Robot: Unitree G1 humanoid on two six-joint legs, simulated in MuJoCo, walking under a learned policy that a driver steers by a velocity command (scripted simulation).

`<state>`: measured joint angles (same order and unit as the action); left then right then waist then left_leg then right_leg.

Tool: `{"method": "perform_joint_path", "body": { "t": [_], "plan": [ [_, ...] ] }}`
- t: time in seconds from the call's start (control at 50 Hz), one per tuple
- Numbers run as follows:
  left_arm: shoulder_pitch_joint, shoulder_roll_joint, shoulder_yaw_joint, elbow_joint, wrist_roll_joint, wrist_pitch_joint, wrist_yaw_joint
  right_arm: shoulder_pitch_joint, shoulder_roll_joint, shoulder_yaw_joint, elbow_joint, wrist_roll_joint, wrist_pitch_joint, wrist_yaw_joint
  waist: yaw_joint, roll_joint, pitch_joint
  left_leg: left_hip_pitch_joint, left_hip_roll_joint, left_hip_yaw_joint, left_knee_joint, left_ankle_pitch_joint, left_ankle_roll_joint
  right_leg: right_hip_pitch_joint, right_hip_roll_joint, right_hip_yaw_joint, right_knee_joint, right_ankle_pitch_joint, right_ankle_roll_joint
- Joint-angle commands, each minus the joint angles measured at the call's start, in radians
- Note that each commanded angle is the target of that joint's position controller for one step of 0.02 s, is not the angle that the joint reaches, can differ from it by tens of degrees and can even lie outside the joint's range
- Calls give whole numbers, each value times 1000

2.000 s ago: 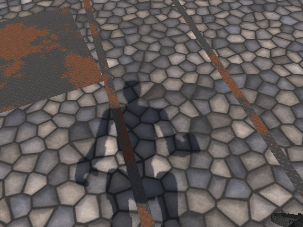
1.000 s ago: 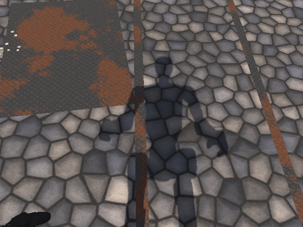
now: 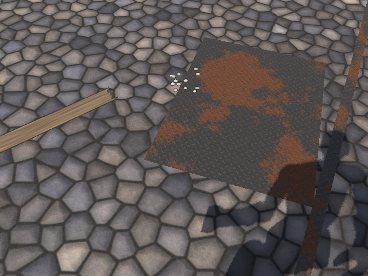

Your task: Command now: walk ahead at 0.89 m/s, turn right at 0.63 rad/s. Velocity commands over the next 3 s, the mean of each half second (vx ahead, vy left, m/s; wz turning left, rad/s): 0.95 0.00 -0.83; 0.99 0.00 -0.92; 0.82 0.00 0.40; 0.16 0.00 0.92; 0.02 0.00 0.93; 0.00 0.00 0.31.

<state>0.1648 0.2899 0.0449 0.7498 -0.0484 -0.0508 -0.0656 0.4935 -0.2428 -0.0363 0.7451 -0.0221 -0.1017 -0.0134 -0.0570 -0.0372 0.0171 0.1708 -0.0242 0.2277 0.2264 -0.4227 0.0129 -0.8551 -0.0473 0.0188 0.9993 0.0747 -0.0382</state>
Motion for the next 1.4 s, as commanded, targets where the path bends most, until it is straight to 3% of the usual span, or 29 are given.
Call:
{"method": "perform_joint_path", "body": {
  "t": [0.02, 0.08, 0.14, 0.16, 0.18, 0.2, 0.24, 0.3, 0.38, 0.42, 0.48, 0.54, 0.56, 0.58, 0.6, 0.62, 0.66, 0.74, 0.92, 0.98, 1.02, 1.04, 1.06, 1.08, 1.1, 1.12, 1.18, 1.32, 1.4],
  "plan": [
    [-159, 29, -1, -106, -1, -27, -22, -66, -155, -34, -50, 4, -19, -24, 21, 81, 157, -228, 202, 38, -131, 834, -42, 158, 53, -144, -188, 74, -44],
    [-98, 78, 22, -129, -24, -24, -28, -53, -254, -56, -28, 5, 19, -59, 101, 213, 41, -61, 246, 46, 98, 1536, -63, 321, 146, -236, -241, -44, -102],
    [485, 247, 106, 4, -10, 36, 8, -270, -303, -76, -89, 16, 27, -49, 411, 195, -180, -295, 230, -11, 803, 1551, -28, 988, 115, -80, -313, -103, -204],
    [513, 224, 89, 49, 2, 53, 31, -317, -105, -23, -98, 8, -10, -13, 360, -113, -72, -639, 17, -62, 1276, 119, -23, 1110, 57, 57, -309, -147, -231],
    [375, 222, 71, -11, 41, 24, 25, -177, 28, 23, -168, 34, -54, 6, 151, -281, -168, -967, -67, -277, 1543, -196, -23, 1220, -67, 526, -416, -402, -401],
    [342, 161, 63, -56, 47, 5, 28, -246, -64, 23, -221, 57, -92, 20, 183, -148, -214, -1061, -57, -399, 1502, -98, 27, 1198, -160, 816, -686, -723, -452],
    [234, 114, 54, -87, 45, -32, 21, -294, -124, 3, -223, 60, -99, 20, 62, 175, 1, -976, 33, -410, 1239, 66, 55, 868, -150, 799, -820, -767, -365],
    [109, 116, 53, -127, 40, -44, 40, -251, -157, -9, -193, 21, -54, 3, -23, 126, 79, -834, 93, -411, 1046, 120, -20, 571, -26, 606, -836, -563, -346],
    [140, 106, 47, -103, 10, -33, 81, -481, -89, 16, -278, -15, -42, -4, 65, 42, 132, -647, 67, -296, 605, 366, -91, 319, 110, 355, -817, -330, -268],
    [190, 128, 56, -78, 2, -19, 87, -562, -54, 19, -306, 8, -44, 3, 129, -3, 78, -495, 4, -261, 423, 503, -111, 298, 129, 344, -786, -346, -217],
    [223, 117, 58, -55, -12, -10, 92, -572, -118, -17, -312, 60, -47, 5, 141, -57, 24, -476, -4, -341, 273, 496, -122, 507, 89, 438, -681, -391, -178],
    [178, 113, 60, -63, 12, 1, 83, -331, -207, -76, -263, 75, -62, 3, -19, -85, -135, -249, 18, -333, 257, 364, -54, 656, 78, 429, -342, -46, -102],
    [139, 58, 38, -98, 48, 1, 71, -77, -239, -87, -225, 71, -53, -7, -137, -60, -320, 87, 143, -419, 372, 204, -5, 501, 95, 359, -26, -85, -66],
    [307, -88, -4, -148, 14, -10, 63, 0, -329, -95, -198, 15, -48, 4, -22, 407, -473, 401, 410, -1017, 166, -215, 155, 163, 212, 252, 341, -679, -27],
    [317, -2, -12, -146, -42, -11, 70, -51, -283, -92, -198, 16, -45, 20, -21, 525, -418, 355, 479, -1277, 55, -564, 195, -16, 89, 188, 491, -573, -26],
    [205, 81, 5, -139, -28, -3, 75, -120, -187, -76, -219, 23, -34, 11, -60, 352, -246, 224, 419, -1094, 50, -494, 159, -67, 44, 143, 523, -466, -17],
    [42, 103, 17, -173, 27, 0, 67, -141, -163, -67, -174, 7, -15, 5, -56, 85, -72, -24, 330, -754, 67, -60, 113, -7, -18, 102, 443, -392, -19],
    [3, 33, 7, -220, -3, 37, 44, -190, -89, -43, -92, 28, -21, 14, 24, 137, 46, -220, 285, -469, -3, 181, 104, 17, -107, 92, 355, -386, -26],
    [-226, 39, -9, -277, 14, 9, -10, -139, -236, -65, -7, 17, -19, 4, -1, 25, 172, -219, 242, -52, -123, 649, 51, 166, -38, -95, -175, -10, -57],
    [-172, 89, 21, -285, 17, 2, -8, -61, -315, -71, 35, 27, -2, 0, 93, 146, 66, -98, 302, -49, 84, 1437, 81, 398, 110, -161, -238, -193, -129],
    [242, 202, 88, -182, 11, 24, 24, -150, -331, -61, 38, 34, 16, -4, 350, 167, -116, -257, 299, -56, 537, 1516, 86, 909, 111, -102, -387, -168, -199],
    [369, 259, 95, -116, 11, 33, 45, -112, -206, -25, 18, 17, 12, -5, 314, -32, -207, -578, 167, -89, 983, 443, 58, 1262, -61, 158, -312, -199, -206],
    [323, 297, 80, -149, 47, 5, 39, 64, -88, 18, -13, 65, -27, 10, 169, -261, -474, -836, -3, -335, 1294, -134, 62, 1461, -325, 755, -519, -561, -358],
    [337, 184, 67, -130, 59, -11, 32, -110, -219, -15, -13, 113, -48, 12, 264, -76, -415, -897, 32, -419, 1314, -42, 77, 1331, -309, 753, -686, -738, -304],
    [295, 169, 59, -107, 57, -28, 32, -207, -197, -12, -60, 130, -50, 10, 225, -36, -188, -954, 63, -388, 1263, 26, 73, 1135, -297, 632, -738, -706, -269],
    [212, 143, 51, -93, 54, -45, 30, -233, -161, -3, -60, 107, -43, 2, 158, 78, -71, -932, 124, -378, 1186, 98, 66, 955, -274, 524, -761, -601, -233],
    [91, 23, 26, -73, 72, -74, 24, -111, -125, -16, 5, 81, 29, 13, 36, -6, 6, -779, 214, -379, 1108, 239, 35, 679, -184, 215, -802, -394, -161],
    [32, 47, 24, -40, 77, -91, 72, -295, -77, -6, -48, 39, 40, 39, 37, 24, 158, -781, 139, -213, 692, 619, -8, 560, -47, -248, -851, 244, -25],
    [144, 170, 47, -20, 55, -55, 128, -324, -87, -16, -80, 39, 18, 103, 58, 0, 44, -634, -6, -56, 420, 724, 8, 793, -85, -274, -637, 629, 36]
  ]
}}
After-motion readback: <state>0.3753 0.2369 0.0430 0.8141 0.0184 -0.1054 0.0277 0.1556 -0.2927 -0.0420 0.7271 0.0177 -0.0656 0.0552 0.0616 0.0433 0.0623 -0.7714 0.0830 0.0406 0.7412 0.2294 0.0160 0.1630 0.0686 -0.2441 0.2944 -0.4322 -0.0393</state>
